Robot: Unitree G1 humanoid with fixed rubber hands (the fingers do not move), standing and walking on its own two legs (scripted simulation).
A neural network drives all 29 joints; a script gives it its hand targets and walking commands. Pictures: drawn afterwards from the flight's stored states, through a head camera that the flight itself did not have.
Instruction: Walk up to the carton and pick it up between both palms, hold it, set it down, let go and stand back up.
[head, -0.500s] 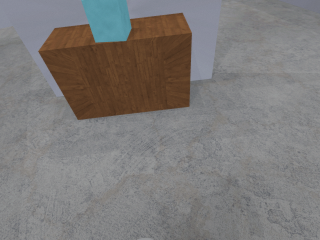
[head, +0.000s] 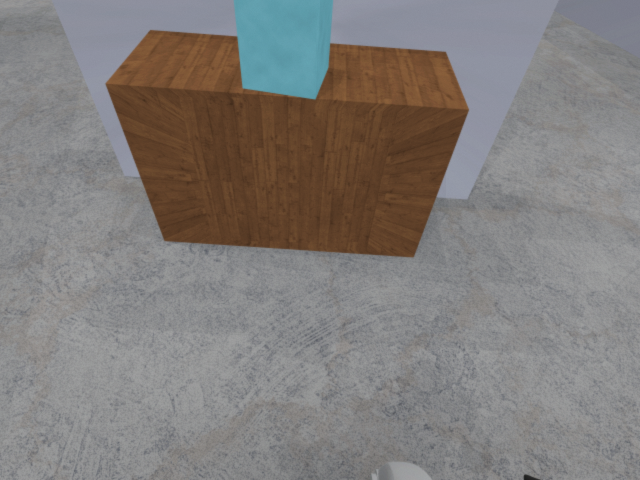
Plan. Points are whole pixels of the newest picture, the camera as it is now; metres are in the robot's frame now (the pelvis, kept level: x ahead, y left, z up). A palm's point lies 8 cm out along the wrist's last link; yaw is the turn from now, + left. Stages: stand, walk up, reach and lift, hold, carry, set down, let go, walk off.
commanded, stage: walk up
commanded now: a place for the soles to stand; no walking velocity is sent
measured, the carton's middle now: (287, 33) +1.19 +0.06 +0.04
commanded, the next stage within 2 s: none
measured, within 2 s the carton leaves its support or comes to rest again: neither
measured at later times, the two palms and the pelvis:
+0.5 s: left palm (132, 418) +0.24 +0.26 -0.08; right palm (503, 358) +0.31 -0.28 -0.10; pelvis +0.21 -0.02 +0.01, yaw +0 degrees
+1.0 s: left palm (164, 240) +0.55 +0.28 -0.08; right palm (460, 311) +0.40 -0.24 -0.10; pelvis +0.41 +0.04 +0.01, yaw -4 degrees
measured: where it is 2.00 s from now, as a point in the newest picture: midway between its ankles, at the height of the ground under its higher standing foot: (283, 341)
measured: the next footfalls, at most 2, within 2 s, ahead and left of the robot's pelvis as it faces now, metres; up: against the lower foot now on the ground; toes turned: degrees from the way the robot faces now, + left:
right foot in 0.24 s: +0.27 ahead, -0.16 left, +0.00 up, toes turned -7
left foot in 0.66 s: +0.44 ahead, +0.15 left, +0.00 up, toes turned +4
